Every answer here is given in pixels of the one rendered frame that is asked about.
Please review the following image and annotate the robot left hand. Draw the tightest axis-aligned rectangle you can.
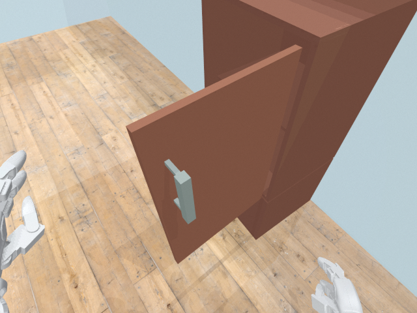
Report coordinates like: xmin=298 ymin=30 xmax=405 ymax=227
xmin=0 ymin=150 xmax=45 ymax=277

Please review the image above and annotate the robot right hand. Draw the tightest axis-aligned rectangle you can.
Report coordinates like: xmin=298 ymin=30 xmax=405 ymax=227
xmin=311 ymin=257 xmax=363 ymax=313

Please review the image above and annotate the cupboard door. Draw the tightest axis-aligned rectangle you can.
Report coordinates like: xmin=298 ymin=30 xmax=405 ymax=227
xmin=126 ymin=45 xmax=302 ymax=264

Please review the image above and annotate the handle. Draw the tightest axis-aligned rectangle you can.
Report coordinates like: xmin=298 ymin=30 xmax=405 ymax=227
xmin=164 ymin=159 xmax=196 ymax=224

